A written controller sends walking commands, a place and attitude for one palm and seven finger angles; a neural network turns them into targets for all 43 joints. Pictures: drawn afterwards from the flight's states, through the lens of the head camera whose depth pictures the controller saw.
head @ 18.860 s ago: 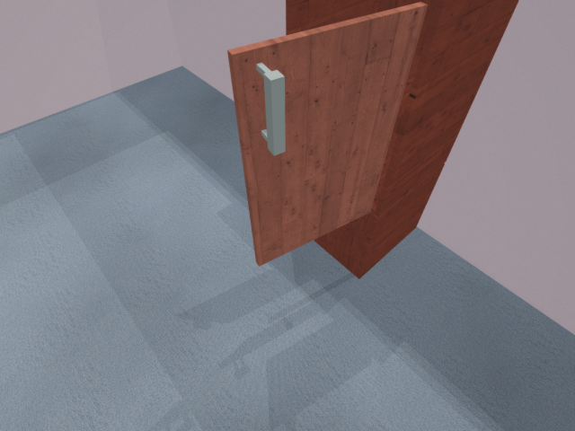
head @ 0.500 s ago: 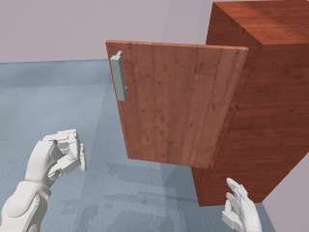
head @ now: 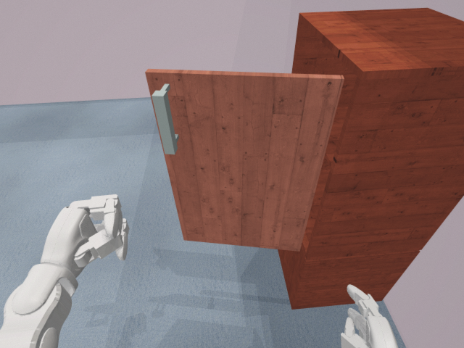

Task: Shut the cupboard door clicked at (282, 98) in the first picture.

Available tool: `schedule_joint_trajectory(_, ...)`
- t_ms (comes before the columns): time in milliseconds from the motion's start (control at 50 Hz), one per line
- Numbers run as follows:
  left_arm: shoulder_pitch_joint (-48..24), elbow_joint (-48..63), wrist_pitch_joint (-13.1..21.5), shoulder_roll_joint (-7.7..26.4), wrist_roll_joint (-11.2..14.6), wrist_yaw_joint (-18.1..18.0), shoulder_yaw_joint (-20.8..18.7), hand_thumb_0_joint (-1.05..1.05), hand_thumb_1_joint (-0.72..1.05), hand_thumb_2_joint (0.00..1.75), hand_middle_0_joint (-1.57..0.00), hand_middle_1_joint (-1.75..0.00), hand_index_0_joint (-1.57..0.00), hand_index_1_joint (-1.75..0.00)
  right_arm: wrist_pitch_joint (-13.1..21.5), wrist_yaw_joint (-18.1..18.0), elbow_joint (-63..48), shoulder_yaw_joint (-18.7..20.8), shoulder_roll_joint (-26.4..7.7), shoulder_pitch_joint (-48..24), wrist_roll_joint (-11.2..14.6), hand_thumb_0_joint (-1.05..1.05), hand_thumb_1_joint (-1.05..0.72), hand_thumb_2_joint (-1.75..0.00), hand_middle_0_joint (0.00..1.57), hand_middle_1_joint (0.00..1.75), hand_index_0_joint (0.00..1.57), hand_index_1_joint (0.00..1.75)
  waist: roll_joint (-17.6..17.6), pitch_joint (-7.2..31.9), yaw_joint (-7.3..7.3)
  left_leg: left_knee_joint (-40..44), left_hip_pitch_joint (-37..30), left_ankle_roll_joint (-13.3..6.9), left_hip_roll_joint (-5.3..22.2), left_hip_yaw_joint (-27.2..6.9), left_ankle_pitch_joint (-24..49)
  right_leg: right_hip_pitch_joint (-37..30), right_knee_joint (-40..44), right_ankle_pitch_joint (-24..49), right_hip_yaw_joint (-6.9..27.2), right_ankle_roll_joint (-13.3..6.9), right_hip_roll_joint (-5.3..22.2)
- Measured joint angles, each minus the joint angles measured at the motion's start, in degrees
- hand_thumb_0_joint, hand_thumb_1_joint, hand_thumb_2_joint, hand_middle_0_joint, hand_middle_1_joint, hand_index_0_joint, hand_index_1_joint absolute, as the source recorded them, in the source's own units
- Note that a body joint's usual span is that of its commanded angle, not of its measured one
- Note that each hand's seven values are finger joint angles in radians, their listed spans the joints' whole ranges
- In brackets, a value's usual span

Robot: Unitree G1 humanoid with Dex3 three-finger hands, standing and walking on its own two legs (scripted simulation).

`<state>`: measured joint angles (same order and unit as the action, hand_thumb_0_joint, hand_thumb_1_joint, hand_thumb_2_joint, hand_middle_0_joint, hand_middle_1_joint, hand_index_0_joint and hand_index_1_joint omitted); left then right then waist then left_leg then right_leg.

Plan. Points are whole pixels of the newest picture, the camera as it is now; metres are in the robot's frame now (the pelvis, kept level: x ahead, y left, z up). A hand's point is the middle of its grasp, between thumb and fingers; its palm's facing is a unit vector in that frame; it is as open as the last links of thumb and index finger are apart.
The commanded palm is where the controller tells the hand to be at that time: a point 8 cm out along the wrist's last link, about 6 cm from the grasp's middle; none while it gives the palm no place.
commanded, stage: raise the hand and make a fist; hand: left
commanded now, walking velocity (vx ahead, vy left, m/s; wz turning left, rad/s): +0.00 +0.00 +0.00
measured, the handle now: (168, 119) +0.52 +0.19 +0.16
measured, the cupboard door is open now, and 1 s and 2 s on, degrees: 78 78 78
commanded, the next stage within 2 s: bring the fist close to the handle in 0.10 s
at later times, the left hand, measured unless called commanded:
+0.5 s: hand (134, 190) +0.29 +0.18 +0.17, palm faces +0.00 -1.00 -0.08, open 3.1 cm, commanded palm +0.27 +0.23 +0.16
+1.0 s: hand (163, 163) +0.38 +0.16 +0.16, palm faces -0.01 -1.00 -0.04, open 3.1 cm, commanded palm +0.36 +0.21 +0.16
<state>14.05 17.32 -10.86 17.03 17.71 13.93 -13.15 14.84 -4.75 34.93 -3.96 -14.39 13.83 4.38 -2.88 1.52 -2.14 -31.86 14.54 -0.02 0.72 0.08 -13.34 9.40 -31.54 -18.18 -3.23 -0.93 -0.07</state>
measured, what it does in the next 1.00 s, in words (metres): stands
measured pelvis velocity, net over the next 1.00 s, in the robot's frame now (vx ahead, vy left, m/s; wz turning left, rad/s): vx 0.03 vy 0.00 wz -0.01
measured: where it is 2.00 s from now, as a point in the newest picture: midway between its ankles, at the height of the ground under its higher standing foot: outside the picture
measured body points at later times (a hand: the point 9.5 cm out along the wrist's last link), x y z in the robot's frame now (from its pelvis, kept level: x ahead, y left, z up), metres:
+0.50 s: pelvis +0.02 -0.01 +0.00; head -0.01 -0.03 +0.45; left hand +0.29 +0.24 +0.18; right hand +0.20 -0.23 -0.07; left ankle +0.05 +0.12 -0.73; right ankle -0.01 -0.11 -0.73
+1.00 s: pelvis +0.03 +0.00 +0.00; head +0.02 -0.02 +0.45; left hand +0.37 +0.22 +0.16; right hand +0.20 -0.23 -0.08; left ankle +0.05 +0.12 -0.73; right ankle -0.01 -0.11 -0.73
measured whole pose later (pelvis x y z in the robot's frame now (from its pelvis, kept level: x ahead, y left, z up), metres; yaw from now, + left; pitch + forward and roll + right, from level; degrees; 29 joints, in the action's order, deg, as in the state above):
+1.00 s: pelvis +0.03 +0.00 +0.00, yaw -1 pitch -1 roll +0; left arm -17.5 -11.5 -10.2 16.0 13.2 8.8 -10.3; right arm 10.4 -4.4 37.8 -3.4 -14.2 10.8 4.2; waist -2.6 1.4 -0.3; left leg -31.8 15.8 -0.1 0.2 0.8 -15.3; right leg 11.2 -32.2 -20.3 -2.4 -0.8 0.5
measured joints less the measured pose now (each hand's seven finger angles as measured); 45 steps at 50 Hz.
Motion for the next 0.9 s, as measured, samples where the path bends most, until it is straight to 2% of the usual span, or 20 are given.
schedule_joint_trajectory(60,-0.26,0.95,3.57,0.04,-0.31,-1.26,-0.46,0.02,0.90,0.90,-1.30,-1.50,-1.30,-1.50,1.14,0.03,0.75,0.26,-0.07,0.29,-0.17,0.01,-0.90,-0.90,0.20,0.30,0.20,0.30,0.08,-0.04,-0.33,-0.24,-0.30,0.31,0.22,-0.38,-0.14,-0.49,-0.05,-0.15,-0.35,-0.30,-0.26)
schedule_joint_trajectory(120,-1.76,0.14,5.13,0.12,-0.18,-1.18,-1.14,0.02,0.90,0.90,-1.30,-1.50,-1.30,-1.50,1.91,-0.02,1.55,0.33,-0.22,0.29,-0.05,0.01,-0.90,-0.90,0.20,0.30,0.20,0.30,-0.48,0.28,-0.59,-0.40,-0.52,0.48,0.36,-0.72,-0.27,-0.94,0.09,-0.22,-0.66,-0.44,-0.44)
schedule_joint_trajectory(280,-3.49,-4.87,1.36,0.28,0.38,1.36,0.20,0.02,0.90,0.90,-1.30,-1.50,-1.30,-1.50,2.19,-0.71,1.83,0.20,-0.33,-0.63,0.24,0.01,-0.90,-0.90,0.20,0.30,0.21,0.30,-1.64,0.38,-0.30,-0.53,0.04,0.40,0.47,-0.74,-0.50,-0.36,-0.06,-0.46,-0.66,-0.48,-0.56)
schedule_joint_trajectory(360,-7.44,-7.33,2.91,-0.02,-0.39,-0.13,0.96,0.02,0.90,0.90,-1.30,-1.50,-1.30,-1.50,2.96,-0.99,2.50,0.19,-0.14,-1.06,-0.09,0.01,-0.90,-0.90,0.20,0.30,0.21,0.30,-0.85,-0.49,-0.46,-0.78,0.30,0.59,0.27,-0.79,-0.78,0.06,-0.77,-1.04,-0.71,-0.55,-0.34)
schedule_joint_trajectory(460,-13.32,-10.72,5.14,0.16,-1.06,-0.90,0.03,0.02,0.90,0.90,-1.30,-1.50,-1.30,-1.50,2.92,-0.67,3.16,0.11,0.06,-1.26,-0.25,0.01,-0.90,-0.90,0.20,0.30,0.21,0.30,-0.35,-0.15,-0.19,-0.62,0.25,0.59,0.05,-0.38,-1.27,0.37,-1.11,-1.66,-0.31,-0.50,-0.08)
schedule_joint_trajectory(620,-16.86,-16.51,0.91,-0.24,-1.34,-0.24,0.07,0.02,0.90,0.90,-1.30,-1.50,-1.30,-1.50,0.36,-0.07,2.14,0.63,-0.32,-1.07,0.29,0.01,-0.90,-0.90,0.20,0.30,0.21,0.30,-0.46,1.13,0.86,-0.20,0.38,0.22,-0.27,0.61,-2.07,0.95,-1.04,-2.32,0.66,-0.07,0.31)
schedule_joint_trajectory(720,-16.53,-14.75,2.73,-1.52,-2.47,-2.33,1.18,0.02,0.90,0.90,-1.30,-1.50,-1.30,-1.50,-0.11,0.32,1.90,1.09,-0.19,-1.28,-0.26,0.01,-0.90,-0.90,0.20,0.30,0.21,0.30,0.18,0.89,0.93,-0.23,0.31,0.07,-0.43,1.08,-2.51,1.11,-1.28,-2.72,1.12,0.10,0.52)
schedule_joint_trajectory(800,-19.47,-15.59,4.51,-1.76,-3.20,-3.62,1.76,0.02,0.90,0.90,-1.30,-1.50,-1.30,-1.50,-0.73,0.61,2.43,1.09,0.02,-1.66,-0.38,0.01,-0.90,-0.90,0.20,0.30,0.20,0.30,0.45,0.88,0.69,-0.55,0.21,0.05,-0.47,0.98,-2.83,0.82,-1.31,-2.93,1.01,0.13,0.55)
schedule_joint_trajectory(900,-26.55,-22.76,2.21,-1.11,-3.79,-4.25,2.38,0.02,0.90,0.90,-1.30,-1.50,-1.30,-1.50,-2.85,0.47,2.99,0.65,0.12,-2.72,-0.01,0.01,-0.90,-0.90,0.20,0.30,0.21,0.30,0.32,0.50,0.97,-0.55,0.64,-0.02,-0.58,0.61,-2.58,1.00,-1.07,-2.70,0.64,0.18,0.62)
